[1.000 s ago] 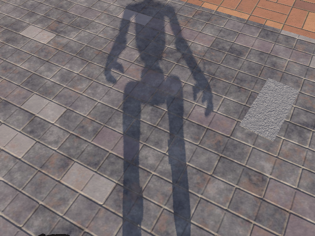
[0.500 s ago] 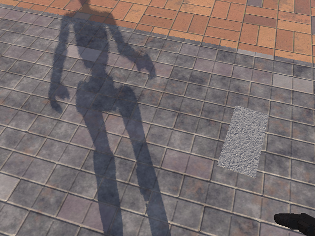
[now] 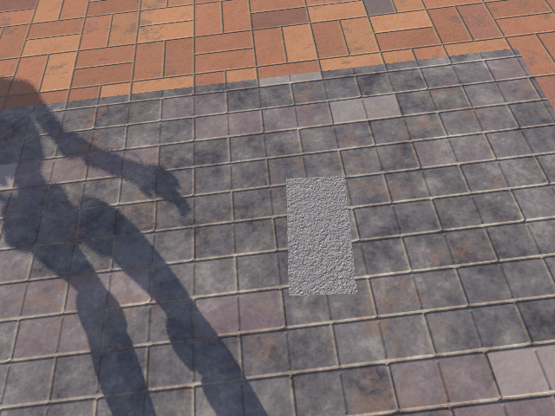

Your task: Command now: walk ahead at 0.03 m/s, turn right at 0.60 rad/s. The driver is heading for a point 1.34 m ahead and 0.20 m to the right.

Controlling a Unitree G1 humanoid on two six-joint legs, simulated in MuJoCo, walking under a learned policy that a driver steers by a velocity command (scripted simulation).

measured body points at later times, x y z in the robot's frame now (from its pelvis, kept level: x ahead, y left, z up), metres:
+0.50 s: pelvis +0.01 +0.03 +0.00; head +0.05 +0.04 +0.45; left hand +0.24 +0.28 -0.09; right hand +0.06 -0.28 -0.09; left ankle +0.04 +0.14 -0.74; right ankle -0.04 -0.09 -0.65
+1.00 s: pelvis -0.01 -0.01 +0.00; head +0.00 -0.01 +0.45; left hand +0.25 +0.14 -0.09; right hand -0.02 -0.31 -0.12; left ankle +0.04 +0.13 -0.74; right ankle -0.05 -0.10 -0.74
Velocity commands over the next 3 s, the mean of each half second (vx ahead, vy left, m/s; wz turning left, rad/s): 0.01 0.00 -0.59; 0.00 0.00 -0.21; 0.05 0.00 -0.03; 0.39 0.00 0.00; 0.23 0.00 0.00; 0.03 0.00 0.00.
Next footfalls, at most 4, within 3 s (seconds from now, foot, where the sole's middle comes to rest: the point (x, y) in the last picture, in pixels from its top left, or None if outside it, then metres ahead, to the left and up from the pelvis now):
0.32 left None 0.08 0.13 -0.77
0.72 right None -0.01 -0.12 -0.77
0.96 left None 0.08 0.12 -0.77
2.00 right None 0.33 -0.25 -0.77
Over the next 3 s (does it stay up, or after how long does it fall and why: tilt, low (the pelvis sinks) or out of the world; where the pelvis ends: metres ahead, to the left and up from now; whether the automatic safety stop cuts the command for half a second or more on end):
stays up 0.41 -0.15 0.00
